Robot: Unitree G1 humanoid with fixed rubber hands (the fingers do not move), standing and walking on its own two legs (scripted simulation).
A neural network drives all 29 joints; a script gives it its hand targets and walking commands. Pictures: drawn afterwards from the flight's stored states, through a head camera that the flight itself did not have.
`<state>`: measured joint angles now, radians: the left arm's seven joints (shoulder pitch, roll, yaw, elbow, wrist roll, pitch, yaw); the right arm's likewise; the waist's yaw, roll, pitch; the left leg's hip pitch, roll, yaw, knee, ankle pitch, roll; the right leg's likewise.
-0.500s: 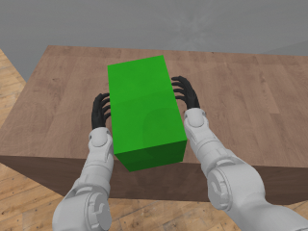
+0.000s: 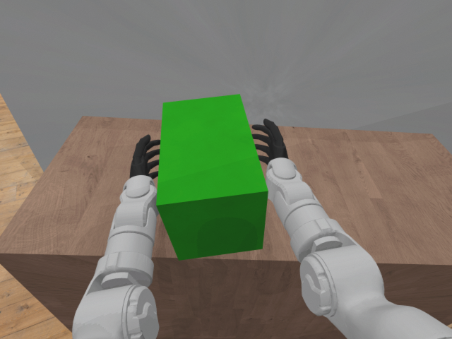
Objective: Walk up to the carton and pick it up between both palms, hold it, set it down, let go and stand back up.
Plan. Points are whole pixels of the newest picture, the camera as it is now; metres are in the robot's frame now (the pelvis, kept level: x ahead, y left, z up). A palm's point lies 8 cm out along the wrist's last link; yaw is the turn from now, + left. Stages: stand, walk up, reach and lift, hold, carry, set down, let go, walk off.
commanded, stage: reach and lift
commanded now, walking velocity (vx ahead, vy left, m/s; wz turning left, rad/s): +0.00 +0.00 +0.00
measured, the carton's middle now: (210, 173) +0.41 +0.03 +0.09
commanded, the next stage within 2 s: hold in 1.24 s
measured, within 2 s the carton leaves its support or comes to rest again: neither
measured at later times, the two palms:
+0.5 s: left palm (131, 172) +0.36 +0.17 +0.13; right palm (272, 157) +0.39 -0.08 +0.16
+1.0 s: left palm (132, 165) +0.37 +0.16 +0.15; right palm (276, 153) +0.38 -0.09 +0.17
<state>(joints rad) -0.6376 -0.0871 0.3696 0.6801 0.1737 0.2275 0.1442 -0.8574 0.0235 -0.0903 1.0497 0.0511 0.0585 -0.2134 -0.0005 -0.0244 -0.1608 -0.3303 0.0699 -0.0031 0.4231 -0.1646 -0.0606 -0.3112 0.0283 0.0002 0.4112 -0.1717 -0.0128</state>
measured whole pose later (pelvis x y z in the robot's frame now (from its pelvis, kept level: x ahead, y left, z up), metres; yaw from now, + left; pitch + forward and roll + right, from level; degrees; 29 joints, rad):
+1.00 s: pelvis +0.00 +0.01 +0.00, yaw +0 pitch -1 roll -1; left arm -0.59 -0.08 0.31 0.35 0.17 0.53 0.12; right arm -0.79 0.04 -0.04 0.77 0.16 0.28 -0.26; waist -0.05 -0.04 -0.10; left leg -0.22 0.05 0.00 0.42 -0.18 -0.04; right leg -0.19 0.01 0.00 0.38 -0.17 0.01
